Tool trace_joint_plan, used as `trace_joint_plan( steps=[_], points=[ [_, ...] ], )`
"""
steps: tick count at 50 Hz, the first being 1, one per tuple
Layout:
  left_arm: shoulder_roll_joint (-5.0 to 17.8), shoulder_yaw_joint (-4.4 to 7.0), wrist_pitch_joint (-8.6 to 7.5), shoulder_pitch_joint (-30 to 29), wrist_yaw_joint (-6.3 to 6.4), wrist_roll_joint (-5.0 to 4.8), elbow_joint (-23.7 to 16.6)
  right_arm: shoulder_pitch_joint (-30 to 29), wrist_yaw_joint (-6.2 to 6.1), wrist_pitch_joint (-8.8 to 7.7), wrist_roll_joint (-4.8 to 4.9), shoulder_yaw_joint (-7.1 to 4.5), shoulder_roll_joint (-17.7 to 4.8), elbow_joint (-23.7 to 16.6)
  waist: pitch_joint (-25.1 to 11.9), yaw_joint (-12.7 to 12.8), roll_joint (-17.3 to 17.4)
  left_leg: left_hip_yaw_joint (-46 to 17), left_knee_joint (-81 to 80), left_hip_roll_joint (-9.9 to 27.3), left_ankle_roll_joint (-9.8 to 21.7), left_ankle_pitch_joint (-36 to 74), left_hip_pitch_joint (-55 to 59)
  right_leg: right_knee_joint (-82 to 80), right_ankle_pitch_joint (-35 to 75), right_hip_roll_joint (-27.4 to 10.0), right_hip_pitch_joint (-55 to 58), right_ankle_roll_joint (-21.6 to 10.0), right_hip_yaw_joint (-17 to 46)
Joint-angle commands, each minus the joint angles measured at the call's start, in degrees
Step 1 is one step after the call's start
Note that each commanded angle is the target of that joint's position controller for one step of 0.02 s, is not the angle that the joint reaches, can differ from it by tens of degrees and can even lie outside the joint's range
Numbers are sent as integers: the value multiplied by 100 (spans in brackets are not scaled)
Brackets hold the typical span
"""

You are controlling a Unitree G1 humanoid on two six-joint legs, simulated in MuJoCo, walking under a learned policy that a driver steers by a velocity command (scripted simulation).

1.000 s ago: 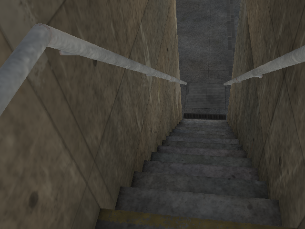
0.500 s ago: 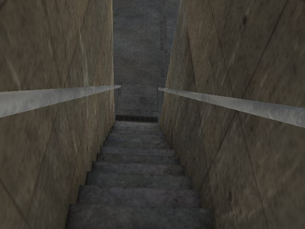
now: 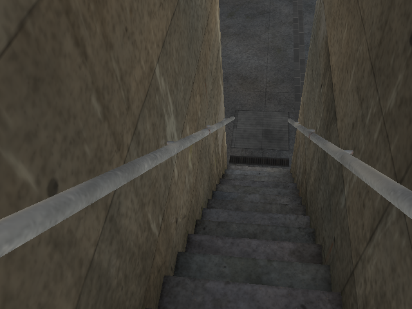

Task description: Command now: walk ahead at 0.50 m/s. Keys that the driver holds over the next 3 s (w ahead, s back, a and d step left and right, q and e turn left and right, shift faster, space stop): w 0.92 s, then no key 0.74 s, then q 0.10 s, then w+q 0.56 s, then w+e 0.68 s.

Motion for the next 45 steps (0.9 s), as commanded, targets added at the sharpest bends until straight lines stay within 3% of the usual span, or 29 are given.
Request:
trace_joint_plan(
  steps=[1,4,5,6,8,10,13,16,17,19,20,21,22,23,25,27,28,29,30,32,35,36,37,39,41,42,43,44,45],
  points=[
    [1189,269,-57,-489,-6,5,-475,975,219,50,7,24,-57,104,-78,-570,-938,1308,102,-253,-137,589,1451,-840,1857,-887,-1417,-942,592],
    [930,158,-157,-1537,109,18,-769,2470,174,-311,-144,-241,-572,473,-386,-1772,-981,1748,-1688,-564,29,303,3623,2437,3630,137,-2342,-481,-505],
    [690,79,-222,-2449,190,83,-851,3555,184,-381,-223,-361,-1120,579,-54,-2498,-243,291,-2671,166,699,774,3621,5504,1024,672,-3233,-425,112],
    [-11,-82,-368,-1627,278,-120,-1266,2833,283,-464,-81,-253,-1366,336,-260,-1307,963,-2599,-3386,1377,1558,1775,3054,5416,-951,1361,-3987,-649,1517],
    [-95,-240,-30,-1740,334,-461,-1400,2260,261,-305,120,-43,-694,545,739,-538,874,-2852,-3478,1814,1023,-1138,2336,4248,-222,754,-5133,-785,1375],
    [537,-69,241,-1231,367,-232,-1188,372,246,-230,-273,21,-679,-75,518,136,178,-2233,-3429,1665,936,-1750,453,3526,857,649,-3323,-606,502],
    [802,-7,303,-1117,29,-199,-1293,-537,-204,-635,36,58,-589,-383,310,409,604,-858,-2175,1095,474,-2654,-888,1438,5170,272,-1431,-391,1125],
    [775,135,317,-426,-68,-412,-959,-114,-171,-543,143,71,-295,31,14,665,172,339,-945,481,314,-2584,-1397,550,5544,727,1106,-69,-717],
    [831,205,376,490,-127,-399,-617,-318,-102,-523,13,91,-195,106,-192,977,476,389,-123,510,152,-2250,-1118,552,5661,522,1625,-299,-608],
    [1121,343,303,2940,-208,-6,232,-1357,-9,-392,98,43,-151,-28,-111,2473,-779,1013,5320,-469,-255,-3214,-1667,-1238,5085,-228,2662,-1258,69],
    [774,186,101,2450,-258,-90,212,-851,40,-426,67,93,265,-35,282,1905,-933,681,6838,-922,-51,-3673,-1943,-1726,4363,-433,2303,-1120,512],
    [1073,83,-131,2331,-266,49,292,-489,-32,-480,61,192,756,-100,331,1463,-1128,-149,7771,-1298,253,-3551,-2410,-1038,6491,-679,2282,-1023,660],
    [950,-25,-237,2121,-303,-185,463,1238,-38,-501,175,179,914,-128,223,69,-1770,-814,6558,-844,718,-2219,-3136,-77,6879,-856,1991,-577,1420],
    [723,-51,-204,1500,-323,-383,488,1797,5,-452,207,172,739,154,313,-449,-1795,-902,5773,-516,775,-1447,-3561,8,6459,-1045,1681,-430,1866],
    [349,-171,-48,361,-359,-232,220,1284,0,-277,218,176,438,137,128,-909,-141,-756,5745,-40,726,-539,-3722,-369,4802,-1196,613,-802,2792],
    [819,-139,-91,-585,153,376,-132,40,-158,42,189,210,218,-549,912,-943,285,-931,2795,335,-211,339,-2683,-815,5776,-2051,-1727,-1364,3463],
    [1224,-4,-126,-193,280,536,60,14,-164,141,200,202,-6,-504,897,-813,-217,-834,2180,296,-436,500,-2278,-467,4883,-1506,-1876,-1268,3230],
    [1596,91,-77,-190,276,501,74,-77,-51,216,200,251,103,-641,757,-850,-425,-204,2298,284,-586,834,-1660,-530,2658,-1436,-2202,-1406,3404],
    [1088,28,-128,339,332,266,137,-513,55,188,261,105,-308,-627,796,-473,77,-777,1299,385,-596,2122,-2302,546,1771,-935,-1472,-1326,2907],
    [461,-115,-231,494,372,-175,190,-824,383,37,46,157,-187,-838,765,-396,-203,-350,-45,571,-559,3735,-2079,1054,791,-729,-1293,-1279,2390],
    [443,-112,-35,266,359,-284,166,-1049,535,-21,-112,240,-216,-989,494,28,-1078,509,-2126,202,-428,3865,51,817,881,-291,-1418,-1267,1644],
    [505,-68,126,271,332,-70,302,-1156,476,-17,174,225,-185,-1119,562,213,-1622,553,-2641,148,-345,2879,405,1071,1592,-193,-1368,-1347,1677],
    [471,-50,162,42,265,41,263,-1011,497,-36,159,175,-378,-1138,258,222,-1782,608,-2556,119,-313,3106,824,1484,1750,-123,-1254,-1479,1748],
    [159,-69,7,-137,16,68,337,324,496,-90,-11,-216,-1100,-686,-275,-285,-949,1271,-3545,9,-251,3142,2004,3615,2251,509,-680,-1094,1034],
    [-124,-112,56,-360,108,32,704,2562,396,-103,-208,-92,-766,147,-137,-1697,-289,708,-4351,890,408,4308,4441,7652,-1064,1450,-2553,-346,520],
    [-440,-107,112,-732,122,70,410,3031,409,-86,-206,17,-932,459,-25,-1609,203,156,-3192,1438,570,7020,5030,9156,-3167,1701,-4009,-102,658],
    [-615,-142,169,283,19,-153,-48,2361,493,-67,-28,136,-890,393,-322,-432,889,-619,-2286,1840,1144,7253,4917,9026,-2706,1410,-4632,-111,941],
    [-627,-204,243,259,-4,-241,-320,2198,501,-43,152,81,-927,557,-493,-224,710,-1311,-2532,2140,1558,3872,4407,7923,-1914,912,-5031,-124,1067],
    [-636,-320,426,-163,74,-396,-441,2083,412,64,62,50,-1070,709,-149,-315,586,-1995,-3241,2251,1687,949,3426,8001,-1444,662,-5252,-258,963]
  ],
)
Next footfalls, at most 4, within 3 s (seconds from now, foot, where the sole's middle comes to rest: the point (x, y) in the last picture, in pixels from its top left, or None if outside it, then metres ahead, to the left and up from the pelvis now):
0.10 left None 0.10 0.16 -0.74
0.40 right None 0.21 -0.09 -0.96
0.82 left None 0.45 0.15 -1.17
1.38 right None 0.65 -0.24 -1.39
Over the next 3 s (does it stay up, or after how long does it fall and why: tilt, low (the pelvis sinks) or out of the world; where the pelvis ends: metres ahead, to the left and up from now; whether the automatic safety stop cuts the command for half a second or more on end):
stays up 1.05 -0.07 -0.97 its command is cut before an obstacle after 2.3 s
